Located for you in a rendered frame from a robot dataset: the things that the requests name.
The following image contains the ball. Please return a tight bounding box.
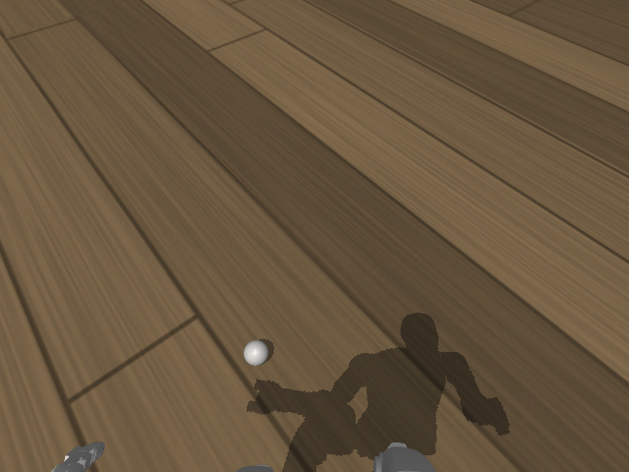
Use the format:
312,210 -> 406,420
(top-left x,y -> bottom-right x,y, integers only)
244,340 -> 268,366

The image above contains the left robot hand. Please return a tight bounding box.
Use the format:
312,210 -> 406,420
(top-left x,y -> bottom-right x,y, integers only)
51,442 -> 105,472

